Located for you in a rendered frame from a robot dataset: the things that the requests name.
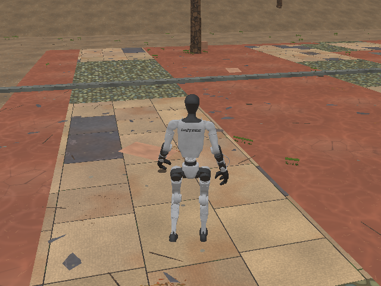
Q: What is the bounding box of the robot left upper arm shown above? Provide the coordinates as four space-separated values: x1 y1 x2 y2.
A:
163 120 179 152

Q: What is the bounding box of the robot right shin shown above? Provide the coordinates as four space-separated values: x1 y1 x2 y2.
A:
200 196 208 234

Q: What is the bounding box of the right robot forearm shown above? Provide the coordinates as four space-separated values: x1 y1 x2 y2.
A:
214 145 227 172

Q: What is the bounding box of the left robot forearm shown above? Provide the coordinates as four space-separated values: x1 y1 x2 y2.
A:
158 143 168 162

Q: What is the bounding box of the robot left hand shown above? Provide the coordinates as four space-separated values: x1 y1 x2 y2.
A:
157 159 171 170

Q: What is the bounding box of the left robot foot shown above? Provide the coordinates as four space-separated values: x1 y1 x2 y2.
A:
169 232 178 242

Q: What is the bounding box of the robot right upper arm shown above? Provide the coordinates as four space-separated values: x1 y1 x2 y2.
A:
204 120 220 154

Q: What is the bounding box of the robot right hand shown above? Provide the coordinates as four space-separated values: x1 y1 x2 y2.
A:
215 170 229 185

